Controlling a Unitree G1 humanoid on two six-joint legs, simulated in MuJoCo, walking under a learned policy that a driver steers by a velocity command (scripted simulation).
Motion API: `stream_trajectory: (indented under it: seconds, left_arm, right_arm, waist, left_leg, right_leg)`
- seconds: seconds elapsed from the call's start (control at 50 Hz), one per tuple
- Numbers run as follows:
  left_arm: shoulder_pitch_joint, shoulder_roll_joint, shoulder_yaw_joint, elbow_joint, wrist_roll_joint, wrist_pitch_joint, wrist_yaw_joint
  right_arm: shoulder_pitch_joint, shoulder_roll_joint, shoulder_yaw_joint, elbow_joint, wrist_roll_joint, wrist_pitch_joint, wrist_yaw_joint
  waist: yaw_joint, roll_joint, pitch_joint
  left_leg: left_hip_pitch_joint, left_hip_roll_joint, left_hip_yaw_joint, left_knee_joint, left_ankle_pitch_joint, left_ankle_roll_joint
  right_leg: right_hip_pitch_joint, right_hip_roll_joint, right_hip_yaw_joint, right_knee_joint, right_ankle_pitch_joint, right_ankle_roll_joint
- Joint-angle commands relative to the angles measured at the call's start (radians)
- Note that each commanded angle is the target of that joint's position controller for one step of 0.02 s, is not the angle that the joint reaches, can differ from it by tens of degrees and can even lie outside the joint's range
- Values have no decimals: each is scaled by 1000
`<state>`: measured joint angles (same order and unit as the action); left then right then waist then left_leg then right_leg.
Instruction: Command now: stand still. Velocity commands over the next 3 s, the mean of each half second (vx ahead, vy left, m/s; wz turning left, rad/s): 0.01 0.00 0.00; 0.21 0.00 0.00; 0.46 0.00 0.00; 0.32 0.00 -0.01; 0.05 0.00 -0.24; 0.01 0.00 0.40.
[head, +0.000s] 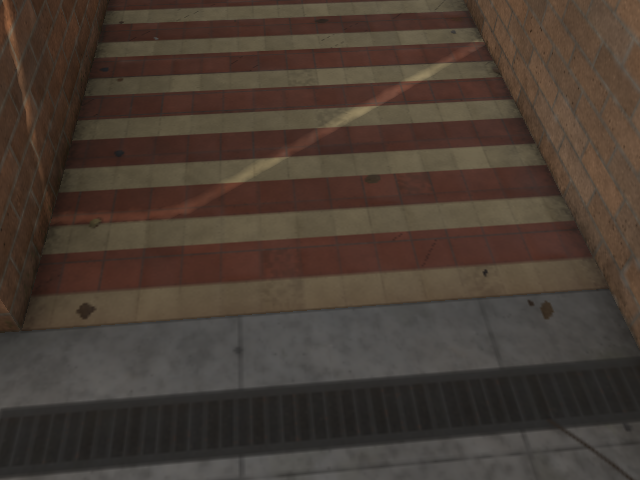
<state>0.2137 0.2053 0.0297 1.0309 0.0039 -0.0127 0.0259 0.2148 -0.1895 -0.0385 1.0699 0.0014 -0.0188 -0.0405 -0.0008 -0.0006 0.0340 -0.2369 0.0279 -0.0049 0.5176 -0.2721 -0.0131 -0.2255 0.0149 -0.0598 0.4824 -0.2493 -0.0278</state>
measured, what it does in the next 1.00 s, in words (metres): lifts its right foot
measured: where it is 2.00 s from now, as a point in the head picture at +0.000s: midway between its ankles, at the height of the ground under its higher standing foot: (315, 440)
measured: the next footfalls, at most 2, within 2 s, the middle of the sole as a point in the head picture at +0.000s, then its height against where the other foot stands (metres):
right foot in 1.38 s outside the picture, level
left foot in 1.88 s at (264, 374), level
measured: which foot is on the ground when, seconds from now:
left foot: down 0.00-1.00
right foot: down 0.00-0.90, up 0.92-1.00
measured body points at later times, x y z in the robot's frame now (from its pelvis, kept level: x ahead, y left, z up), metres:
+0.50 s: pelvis +0.00 +0.00 +0.00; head +0.01 +0.00 +0.45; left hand +0.03 +0.24 -0.16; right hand +0.03 -0.24 -0.16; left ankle +0.00 +0.13 -0.74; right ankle +0.01 -0.10 -0.74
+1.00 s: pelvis +0.07 +0.05 +0.00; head +0.07 +0.08 +0.45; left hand +0.11 +0.31 -0.16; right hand +0.05 -0.20 -0.14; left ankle +0.04 +0.14 -0.74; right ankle +0.02 -0.09 -0.66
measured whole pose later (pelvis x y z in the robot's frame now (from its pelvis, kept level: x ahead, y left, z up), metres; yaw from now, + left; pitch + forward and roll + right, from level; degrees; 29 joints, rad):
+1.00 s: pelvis +0.07 +0.05 +0.00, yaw +0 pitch +1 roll -1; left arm 0.27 0.24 0.06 1.05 -0.04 -0.07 0.01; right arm 0.37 -0.19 -0.05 1.11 0.01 -0.11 0.00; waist -0.03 -0.04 -0.04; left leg -0.22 -0.01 0.07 0.53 -0.34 0.05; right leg -0.45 -0.03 0.01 1.10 -0.37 -0.08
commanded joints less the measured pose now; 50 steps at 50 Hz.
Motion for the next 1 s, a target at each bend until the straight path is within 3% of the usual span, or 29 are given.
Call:
stream_trajectory:
  seconds: [0.02, 0.6, 0.62, 0.64, 0.68, 0.72, 0.76, 0.8, 0.84, 0.88, 0.9, 0.92, 0.94, 0.96, 0.98, 1.0]
  left_arm:
    - [27, 78, 14, -19, -2, -3, 4]
    - [62, 49, 9, 61, -3, 1, 14]
    - [83, 46, 9, 73, -3, 3, 15]
    - [92, 70, 18, 74, -12, 6, 18]
    - [122, 116, 35, 68, -25, 2, 21]
    - [179, 170, 57, 73, -31, -18, 17]
    - [156, 156, 57, 53, -15, -40, 14]
    - [89, 150, 56, 20, -32, -55, 9]
    - [28, 158, 58, 3, -47, -50, 3]
    - [36, 151, 57, -1, -51, -40, -1]
    - [12, 111, 45, -14, -44, -44, -5]
    - [-3, 37, 26, -39, -30, -55, -11]
    - [-35, 27, 24, -73, -38, -72, -12]
    - [-63, 52, 25, -89, -58, -87, -17]
    - [-57, 80, 29, -87, -58, -97, -23]
    - [-45, 93, 35, -74, -42, -103, -22]
  right_arm:
    - [29, -107, -17, -18, 1, -3, -4]
    - [57, -66, -7, 45, -1, 10, -10]
    - [79, -56, -5, 57, 0, 11, -10]
    - [87, -63, -9, 59, 7, 12, -12]
    - [57, -69, -12, 34, 10, 2, -13]
    - [17, -28, -5, 3, 14, -26, 0]
    - [-6, -52, -16, -15, 23, -43, 15]
    - [9, -54, -19, -24, 33, -57, 22]
    - [71, -42, -26, 9, 29, -68, 23]
    - [224, -37, -38, 80, 18, -63, 26]
    - [320, -62, -46, 98, 16, -62, 26]
    - [426, -164, -65, 95, 17, -66, 22]
    - [444, -200, -59, 92, -1, -85, 34]
    - [352, -160, -42, 70, -1, -103, 36]
    - [273, -122, -27, 43, 2, -112, 43]
    - [215, -116, -19, 22, 3, -113, 53]
  waist:
    - [0, 11, -42]
    - [1, 1, 21]
    - [1, -6, -3]
    - [5, -23, 10]
    - [26, -78, 76]
    - [47, -181, 100]
    - [36, -147, 113]
    - [0, -125, 96]
    - [-51, -101, 63]
    - [-96, -57, 34]
    - [-128, 42, 12]
    - [-146, 294, -26]
    - [-136, 310, -9]
    - [-88, 183, 73]
    - [-54, 112, 98]
    - [-28, 70, 83]
  left_leg:
    - [20, 29, -24, -68, 241, 42]
    - [4, 4, -3, -110, 108, 28]
    - [11, -11, 14, -103, 13, 31]
    - [-18, -39, 43, -63, -136, 41]
    - [-148, -52, 64, 38, -316, 62]
    - [-230, -28, 74, 255, -187, 71]
    - [-313, 32, 10, 422, -241, 96]
    - [-298, 67, -14, 320, -253, 115]
    - [-58, 2, 84, 78, -126, 110]
    - [176, -69, 143, -20, -2, 81]
    - [284, 20, 2, -89, -62, 102]
    - [382, 261, -386, -269, -201, 192]
    - [348, 391, -714, -384, -406, 313]
    - [305, 400, -700, -383, -470, 312]
    - [285, 351, -571, -369, -377, 265]
    - [256, 301, -452, -372, -229, 224]
  right_leg:
    - [31, -44, 42, -59, 184, -21]
    - [7, -53, 58, -103, 52, -17]
    - [17, -47, 55, -114, -65, -22]
    - [5, -44, 64, -119, -244, -40]
    - [-32, -134, 194, -194, -549, -105]
    - [-15, -323, 460, -327, -641, -206]
    - [-12, -390, 539, -364, -550, -238]
    - [-2, -355, 450, -348, -435, -189]
    - [-101, -236, 256, -286, -309, -132]
    - [-229, -156, 154, -138, -300, -114]
    - [-324, -107, 93, 61, -218, -82]
    - [-491, -19, -34, 445, -208, -20]
    - [-645, 9, 79, 670, -300, -38]
    - [-749, -62, 138, 784, -219, -61]
    - [-774, -99, 139, 798, -100, -74]
    - [-733, -123, 131, 752, -9, -75]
